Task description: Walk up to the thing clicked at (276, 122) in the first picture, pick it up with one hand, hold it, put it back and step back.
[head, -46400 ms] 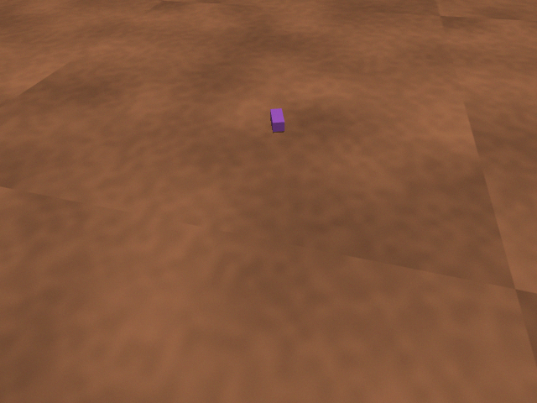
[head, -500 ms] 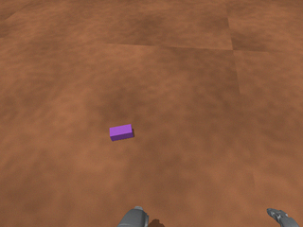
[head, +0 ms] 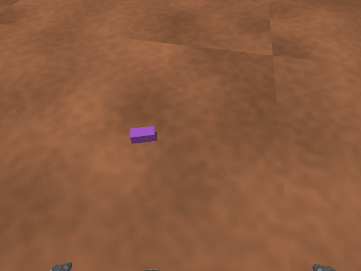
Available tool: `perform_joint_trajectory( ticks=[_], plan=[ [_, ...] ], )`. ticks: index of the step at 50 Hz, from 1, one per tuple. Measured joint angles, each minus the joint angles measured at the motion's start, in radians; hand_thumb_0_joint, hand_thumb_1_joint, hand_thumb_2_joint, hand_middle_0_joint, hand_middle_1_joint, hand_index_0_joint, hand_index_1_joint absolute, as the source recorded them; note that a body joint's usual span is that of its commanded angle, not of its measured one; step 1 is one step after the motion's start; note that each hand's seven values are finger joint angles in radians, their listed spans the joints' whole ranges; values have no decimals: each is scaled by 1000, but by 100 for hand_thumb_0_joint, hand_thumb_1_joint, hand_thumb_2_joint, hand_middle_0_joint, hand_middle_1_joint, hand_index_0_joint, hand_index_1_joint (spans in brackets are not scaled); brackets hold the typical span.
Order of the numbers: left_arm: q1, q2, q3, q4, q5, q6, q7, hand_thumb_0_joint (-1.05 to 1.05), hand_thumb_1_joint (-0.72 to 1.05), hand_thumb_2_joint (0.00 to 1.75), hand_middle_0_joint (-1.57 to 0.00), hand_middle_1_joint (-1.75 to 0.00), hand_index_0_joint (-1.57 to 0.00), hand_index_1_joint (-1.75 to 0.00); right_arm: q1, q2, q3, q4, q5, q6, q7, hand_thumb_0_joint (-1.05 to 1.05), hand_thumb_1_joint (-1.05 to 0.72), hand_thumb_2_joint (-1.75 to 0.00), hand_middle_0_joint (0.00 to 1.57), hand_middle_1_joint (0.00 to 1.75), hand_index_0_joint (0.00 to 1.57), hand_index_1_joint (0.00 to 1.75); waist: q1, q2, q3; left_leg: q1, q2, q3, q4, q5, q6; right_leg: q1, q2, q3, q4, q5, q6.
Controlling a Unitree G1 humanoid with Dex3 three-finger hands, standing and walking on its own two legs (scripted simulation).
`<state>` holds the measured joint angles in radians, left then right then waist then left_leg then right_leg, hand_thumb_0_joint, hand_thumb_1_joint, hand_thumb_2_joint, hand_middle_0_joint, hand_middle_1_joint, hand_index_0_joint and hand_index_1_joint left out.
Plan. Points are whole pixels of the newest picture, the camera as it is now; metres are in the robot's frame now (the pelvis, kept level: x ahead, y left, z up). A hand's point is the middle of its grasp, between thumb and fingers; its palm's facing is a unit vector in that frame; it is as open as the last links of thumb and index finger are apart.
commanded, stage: step back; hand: left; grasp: from above
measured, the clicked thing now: (142, 134) +1.02 +0.28 -0.73
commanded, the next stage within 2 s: stand in 0.96 s
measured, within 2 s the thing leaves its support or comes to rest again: neither
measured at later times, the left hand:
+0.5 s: hand out of the picture +0.02 +0.27 -0.14, palm faces +0.01 -0.92 -0.38, open 7.3 cm
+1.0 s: hand out of the picture +0.09 +0.28 -0.14, palm faces +0.02 -0.93 -0.36, open 7.3 cm
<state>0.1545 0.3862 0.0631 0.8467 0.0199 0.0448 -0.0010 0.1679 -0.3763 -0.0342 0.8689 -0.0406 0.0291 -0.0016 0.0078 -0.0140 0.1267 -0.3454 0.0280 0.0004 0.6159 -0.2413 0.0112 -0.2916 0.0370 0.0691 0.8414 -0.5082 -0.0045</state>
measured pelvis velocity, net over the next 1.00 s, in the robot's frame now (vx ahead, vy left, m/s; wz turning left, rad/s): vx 0.00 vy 0.01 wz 0.01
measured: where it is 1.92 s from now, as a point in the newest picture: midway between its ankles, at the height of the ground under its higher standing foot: outside the picture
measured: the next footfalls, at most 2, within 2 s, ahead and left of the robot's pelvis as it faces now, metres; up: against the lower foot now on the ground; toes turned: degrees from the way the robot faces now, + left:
right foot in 0.04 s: +0.01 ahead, -0.12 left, +0.00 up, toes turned +0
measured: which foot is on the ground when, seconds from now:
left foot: down 0.00-1.00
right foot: up 0.00-0.02, down 0.04-1.00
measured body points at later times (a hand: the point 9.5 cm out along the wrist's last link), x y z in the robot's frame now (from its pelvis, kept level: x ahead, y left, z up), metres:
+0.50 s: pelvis -0.04 -0.01 +0.00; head -0.03 +0.00 +0.45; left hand +0.02 +0.32 -0.12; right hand +0.02 -0.31 -0.12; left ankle -0.02 +0.12 -0.72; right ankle -0.05 -0.13 -0.73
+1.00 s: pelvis +0.00 +0.01 +0.01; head +0.02 +0.02 +0.46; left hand +0.09 +0.32 -0.12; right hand +0.12 -0.28 -0.11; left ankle +0.00 +0.12 -0.73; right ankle -0.03 -0.12 -0.73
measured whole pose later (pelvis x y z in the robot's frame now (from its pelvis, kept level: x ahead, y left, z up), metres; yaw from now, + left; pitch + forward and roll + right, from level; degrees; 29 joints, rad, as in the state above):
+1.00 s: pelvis +0.00 +0.01 +0.01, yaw +1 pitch -2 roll +0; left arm 0.10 0.37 0.02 1.07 0.01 -0.03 0.01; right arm 0.07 -0.33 -0.03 1.06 -0.01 -0.01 0.02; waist 0.02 -0.01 0.07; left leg -0.20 -0.02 0.00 0.52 -0.28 0.02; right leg -0.13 -0.02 0.00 0.49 -0.32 0.02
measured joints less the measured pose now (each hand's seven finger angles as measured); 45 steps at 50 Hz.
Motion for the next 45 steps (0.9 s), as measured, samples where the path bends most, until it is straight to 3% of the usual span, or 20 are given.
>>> perform_joint_trajectory(
  ticks=[2,4,6,11,16,19,21,23,26,29,33,37,39,41,45],
  plan=[
    [24,-2,1,33,7,-21,0,0,91,90,-21,-30,-21,-30,-22,-11,-3,-8,1,2,4,1,-90,-90,20,30,21,30,8,13,-12,-38,21,12,47,-8,-13,96,-10,-13,-227,101,-6],
    [39,-24,0,71,19,-32,1,0,91,90,-21,-30,-21,-30,-38,-23,-11,0,4,8,1,1,-90,-90,20,30,21,30,2,61,-8,-62,29,-42,106,-90,-6,100,25,-29,-239,144,-5],
    [64,-27,-6,94,25,-35,-3,0,91,90,-21,-30,-21,-30,-26,-18,-15,18,8,13,3,1,-90,-90,20,30,21,30,16,50,-31,-73,-14,-72,176,-172,-13,80,13,-16,-219,141,-16],
    [84,-32,-10,124,27,-53,-8,0,90,90,-21,-30,-21,-30,29,-30,-17,76,16,-3,20,1,-90,-90,20,30,21,29,21,47,-67,3,-42,-81,142,-185,-16,66,-19,-30,-219,152,-4],
    [66,-7,-17,139,15,-47,-12,0,90,90,-21,-30,-21,-30,52,2,-19,134,7,-20,25,1,-90,-90,20,30,20,29,21,-2,-59,92,-70,-42,-30,-38,-8,59,-64,-22,-193,128,5],
    [61,7,-17,159,3,-46,-13,0,91,90,-21,-30,-21,-30,58,25,-9,140,5,-30,32,1,-90,-90,20,30,21,29,17,-8,-70,95,-55,-37,-47,-35,0,50,-48,-28,-181,68,-19],
    [57,16,-14,167,1,-55,-12,0,91,90,-21,-30,-21,-30,53,37,-3,141,6,-33,34,1,-90,-90,20,30,21,30,12,-9,-69,98,-42,-36,-52,-33,-9,67,-41,-47,-230,100,-25],
    [47,13,-12,176,4,-66,-9,0,91,90,-21,-30,-21,-30,49,40,0,145,12,-29,33,1,-90,-90,20,30,21,30,5,8,-68,95,-27,-50,-40,-38,-20,92,-27,-63,-285,199,-13],
    [47,3,-11,175,11,-84,-10,0,91,90,-21,-30,-21,-30,46,33,-2,152,12,-21,29,1,-90,-90,20,30,21,30,5,27,-81,64,-37,-80,40,-146,-10,99,-20,-77,-292,193,-9],
    [42,-10,-12,169,12,-88,-6,0,91,90,-21,-30,-21,-30,41,15,-10,154,11,-28,25,1,-90,-90,20,30,21,30,9,33,-77,36,-41,-54,92,-190,-9,110,-35,-82,-289,178,-3],
    [25,-9,-23,172,5,-74,-5,0,91,90,-21,-30,-21,-30,24,6,-22,163,9,-48,20,1,-90,-90,20,30,21,29,8,12,-62,77,-52,-17,-27,-7,1,117,-74,-79,-247,142,24],
    [-1,0,-28,182,-8,-57,1,0,91,90,-21,-30,-21,-30,-3,23,-14,163,11,-53,21,1,-90,-90,20,30,21,29,15,-9,-59,91,-53,0,-38,-38,18,95,-65,-61,-213,74,-13],
    [-14,5,-30,185,-9,-61,4,0,91,90,-21,-30,-21,-30,-21,32,-7,161,12,-52,19,1,-90,-90,20,30,21,29,16,-15,-52,99,-49,4,-49,-38,16,101,-60,-65,-261,126,-21],
    [-27,1,-30,192,-9,-72,6,0,91,90,-21,-30,-21,-30,-40,36,-3,164,20,-48,16,1,-90,-90,20,30,21,30,13,-8,-46,103,-41,-1,-49,-41,11,121,-54,-70,-304,198,5],
    [-32,-6,-37,199,-3,-81,1,0,91,90,-21,-30,-21,-30,-70,41,-2,172,22,-39,14,1,-90,-90,20,30,21,30,8,2,-58,114,-37,-4,-62,-44,5,138,-50,-73,-326,185,20]
  ],
)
